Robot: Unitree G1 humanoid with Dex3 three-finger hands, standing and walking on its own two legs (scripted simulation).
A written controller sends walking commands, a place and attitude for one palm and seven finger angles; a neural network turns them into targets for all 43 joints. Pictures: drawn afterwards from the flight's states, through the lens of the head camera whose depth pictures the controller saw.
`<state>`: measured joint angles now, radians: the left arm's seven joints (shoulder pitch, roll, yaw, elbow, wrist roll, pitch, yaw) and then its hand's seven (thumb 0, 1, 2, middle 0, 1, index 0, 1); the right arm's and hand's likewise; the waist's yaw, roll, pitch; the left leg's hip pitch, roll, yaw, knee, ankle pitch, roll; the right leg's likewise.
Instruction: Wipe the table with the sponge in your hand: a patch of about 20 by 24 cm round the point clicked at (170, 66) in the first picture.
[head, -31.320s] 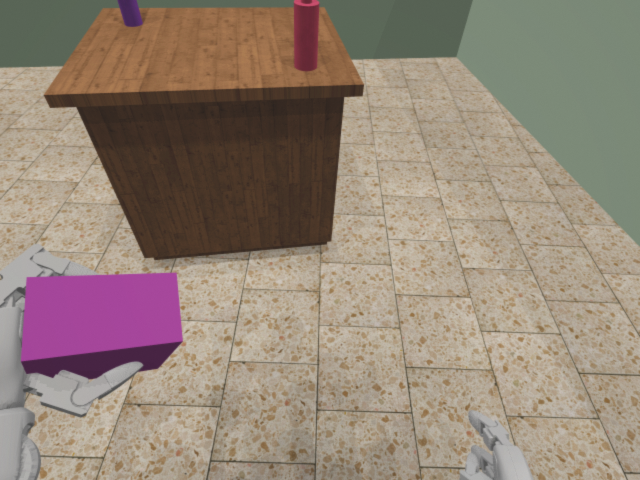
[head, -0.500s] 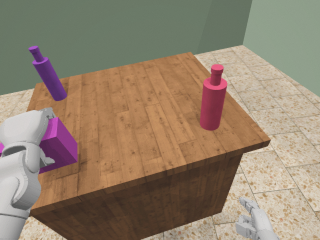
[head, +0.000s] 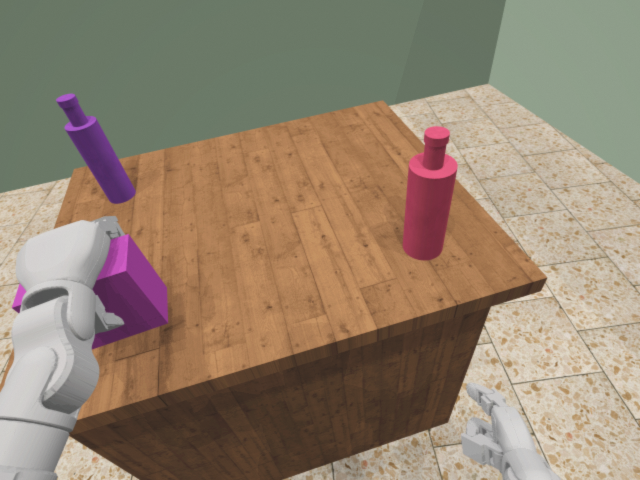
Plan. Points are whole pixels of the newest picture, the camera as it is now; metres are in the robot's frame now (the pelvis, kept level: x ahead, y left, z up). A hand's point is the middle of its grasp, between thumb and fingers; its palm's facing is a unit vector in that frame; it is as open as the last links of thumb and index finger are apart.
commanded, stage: lower the sponge onto the table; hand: left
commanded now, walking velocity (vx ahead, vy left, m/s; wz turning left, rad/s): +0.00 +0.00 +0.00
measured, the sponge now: (107, 304) +0.27 +0.33 +0.10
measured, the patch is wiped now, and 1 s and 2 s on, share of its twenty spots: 0.00 0.15 0.20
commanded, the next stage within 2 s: wipe forward along the first lane in 1.24 s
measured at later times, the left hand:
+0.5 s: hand (98, 315) +0.25 +0.32 +0.11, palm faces -0.01 -0.07 -1.00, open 10.3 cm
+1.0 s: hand (120, 331) +0.24 +0.30 +0.08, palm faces -0.05 -0.08 -1.00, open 10.3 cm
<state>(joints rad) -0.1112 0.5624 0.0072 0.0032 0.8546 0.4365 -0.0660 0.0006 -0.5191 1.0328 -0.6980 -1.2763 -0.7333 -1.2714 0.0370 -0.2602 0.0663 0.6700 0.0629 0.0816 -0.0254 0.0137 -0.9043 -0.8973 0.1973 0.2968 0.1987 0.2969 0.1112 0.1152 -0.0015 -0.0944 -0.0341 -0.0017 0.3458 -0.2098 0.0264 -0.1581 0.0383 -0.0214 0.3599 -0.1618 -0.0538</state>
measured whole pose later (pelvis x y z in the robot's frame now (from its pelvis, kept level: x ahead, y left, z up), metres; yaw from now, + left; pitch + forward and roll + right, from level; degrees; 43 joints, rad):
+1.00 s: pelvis +0.00 -0.01 +0.00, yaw +0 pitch -2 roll +0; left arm 0.03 0.51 0.00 0.08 0.89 0.26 -0.01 0.00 -0.52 1.03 -0.70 -1.27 -0.73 -1.27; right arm 0.10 -0.28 0.02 0.69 0.05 0.05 -0.06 0.01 -0.91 -0.90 0.20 0.30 0.20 0.30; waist 0.09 0.10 -0.01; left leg -0.13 -0.03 -0.01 0.40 -0.23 0.02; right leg -0.19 0.05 -0.03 0.40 -0.18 -0.06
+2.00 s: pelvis -0.01 -0.01 -0.01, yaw +1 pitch +4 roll +0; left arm -0.29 0.57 0.04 0.48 0.95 0.15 0.01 0.01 -0.52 1.04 -0.70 -1.28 -0.73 -1.28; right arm 0.18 -0.30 0.01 0.71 0.07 0.08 -0.07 0.01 -0.91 -0.90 0.20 0.30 0.20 0.30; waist 0.07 0.08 -0.04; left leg -0.29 -0.02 -0.02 0.49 -0.26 0.01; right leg -0.34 0.05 -0.04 0.47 -0.20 -0.07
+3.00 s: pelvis +0.00 +0.01 -0.01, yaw +0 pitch +12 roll -1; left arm -0.72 0.73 0.09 1.01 1.03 -0.01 0.06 0.02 -0.53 1.04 -0.70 -1.28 -0.73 -1.29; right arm 0.28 -0.30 0.01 0.72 0.08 0.12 -0.05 0.01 -0.91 -0.90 0.20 0.30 0.20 0.30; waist -0.03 0.04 -0.09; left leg -0.47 -0.03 -0.01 0.56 -0.29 0.04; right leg -0.49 0.05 -0.03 0.49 -0.20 -0.04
